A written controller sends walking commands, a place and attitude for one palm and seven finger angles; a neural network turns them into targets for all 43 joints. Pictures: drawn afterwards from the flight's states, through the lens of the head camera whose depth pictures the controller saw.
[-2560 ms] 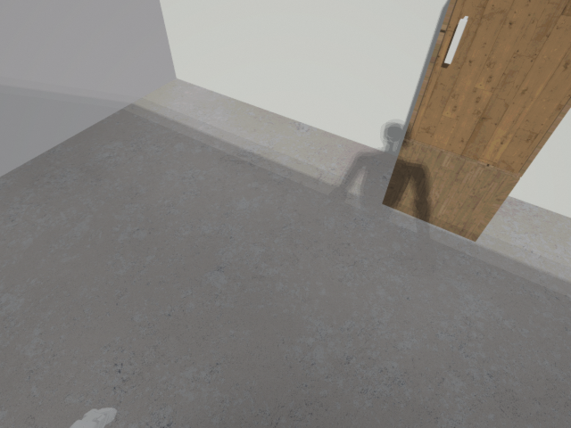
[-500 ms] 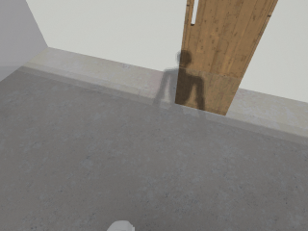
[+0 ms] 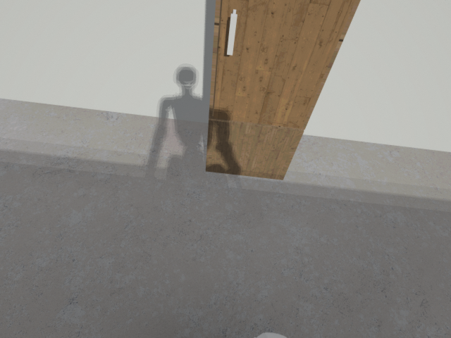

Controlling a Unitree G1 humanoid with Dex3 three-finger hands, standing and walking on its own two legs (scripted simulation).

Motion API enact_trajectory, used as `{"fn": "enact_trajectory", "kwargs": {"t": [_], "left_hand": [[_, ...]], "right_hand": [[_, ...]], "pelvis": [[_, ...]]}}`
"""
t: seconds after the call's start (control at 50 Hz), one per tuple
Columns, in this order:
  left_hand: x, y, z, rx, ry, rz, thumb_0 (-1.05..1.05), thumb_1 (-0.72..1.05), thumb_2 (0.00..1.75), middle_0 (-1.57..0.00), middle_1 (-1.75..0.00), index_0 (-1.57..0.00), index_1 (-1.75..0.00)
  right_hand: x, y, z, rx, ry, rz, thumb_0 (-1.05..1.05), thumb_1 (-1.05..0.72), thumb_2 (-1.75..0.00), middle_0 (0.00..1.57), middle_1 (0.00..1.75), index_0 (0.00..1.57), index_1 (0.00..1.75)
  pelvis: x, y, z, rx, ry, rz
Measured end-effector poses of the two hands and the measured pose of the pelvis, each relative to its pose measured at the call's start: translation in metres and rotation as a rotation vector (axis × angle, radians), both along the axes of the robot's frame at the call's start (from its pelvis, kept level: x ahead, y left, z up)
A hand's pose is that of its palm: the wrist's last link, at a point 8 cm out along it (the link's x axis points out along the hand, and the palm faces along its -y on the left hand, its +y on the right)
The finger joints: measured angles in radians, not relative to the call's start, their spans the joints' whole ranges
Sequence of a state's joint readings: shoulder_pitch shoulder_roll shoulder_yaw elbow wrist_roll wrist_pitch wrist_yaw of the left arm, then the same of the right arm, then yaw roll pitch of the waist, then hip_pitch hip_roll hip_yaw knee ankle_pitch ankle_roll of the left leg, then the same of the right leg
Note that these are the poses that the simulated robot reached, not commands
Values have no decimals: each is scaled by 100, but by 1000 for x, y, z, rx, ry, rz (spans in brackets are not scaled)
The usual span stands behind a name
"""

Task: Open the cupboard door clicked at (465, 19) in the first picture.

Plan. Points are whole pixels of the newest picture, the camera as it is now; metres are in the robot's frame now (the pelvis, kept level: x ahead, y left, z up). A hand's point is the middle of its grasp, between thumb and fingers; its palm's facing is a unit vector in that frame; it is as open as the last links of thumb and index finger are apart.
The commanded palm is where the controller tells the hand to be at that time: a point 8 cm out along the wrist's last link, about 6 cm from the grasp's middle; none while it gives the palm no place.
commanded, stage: walk to a spot facing it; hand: left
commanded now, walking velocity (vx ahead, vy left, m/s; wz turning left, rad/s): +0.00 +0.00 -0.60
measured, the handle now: (232, 32) +1.00 +0.07 +0.06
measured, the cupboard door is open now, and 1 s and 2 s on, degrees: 0 0 0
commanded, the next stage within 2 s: none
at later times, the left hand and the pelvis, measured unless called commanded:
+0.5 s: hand (179, 260) +0.30 +0.12 -0.17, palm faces -0.27 -0.93 -0.23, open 7.4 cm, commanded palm none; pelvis +0.13 -0.02 -0.02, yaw -16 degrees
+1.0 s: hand (151, 244) +0.33 +0.20 -0.17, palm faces -0.46 -0.86 -0.21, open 7.4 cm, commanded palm none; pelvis +0.17 +0.04 +0.00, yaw -34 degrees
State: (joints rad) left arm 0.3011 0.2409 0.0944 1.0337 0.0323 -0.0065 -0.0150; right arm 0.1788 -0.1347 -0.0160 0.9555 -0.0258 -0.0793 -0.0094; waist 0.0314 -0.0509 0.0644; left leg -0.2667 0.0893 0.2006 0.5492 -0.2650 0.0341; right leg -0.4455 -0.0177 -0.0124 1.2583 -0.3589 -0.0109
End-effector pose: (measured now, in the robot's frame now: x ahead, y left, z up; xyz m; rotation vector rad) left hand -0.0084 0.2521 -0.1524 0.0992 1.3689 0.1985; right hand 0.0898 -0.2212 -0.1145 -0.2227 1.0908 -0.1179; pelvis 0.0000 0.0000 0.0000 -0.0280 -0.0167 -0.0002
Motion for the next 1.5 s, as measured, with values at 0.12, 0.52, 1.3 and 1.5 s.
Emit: {"fn": "enact_trajectory", "kwargs": {"t": [0.12,0.52,1.3,1.5], "left_hand": [[123,19,17,24,-154,-111,1,92,90,-19,-30,-19,-30],[313,-79,15,22,-232,-423,1,91,90,-20,-30,-20,-30],[398,-129,25,28,-232,-921,1,91,90,-19,-30,-20,-30],[390,-169,37,-7,-237,-1024,1,91,90,-20,-30,-20,-30]], "right_hand": [[-51,-13,2,-55,175,-172,-1,-94,-90,21,30,20,30],[-15,-23,-44,93,269,-433,1,-91,-90,21,30,20,30],[-122,37,-45,106,214,-923,0,-91,-90,21,30,20,30],[-134,25,-23,76,155,-1006,1,-91,-90,20,30,20,30]], "pelvis": [[38,13,7,4,6,-68],[133,-21,-13,26,-9,-290],[136,13,-16,32,4,-794],[127,6,1,55,3,-904]]}}
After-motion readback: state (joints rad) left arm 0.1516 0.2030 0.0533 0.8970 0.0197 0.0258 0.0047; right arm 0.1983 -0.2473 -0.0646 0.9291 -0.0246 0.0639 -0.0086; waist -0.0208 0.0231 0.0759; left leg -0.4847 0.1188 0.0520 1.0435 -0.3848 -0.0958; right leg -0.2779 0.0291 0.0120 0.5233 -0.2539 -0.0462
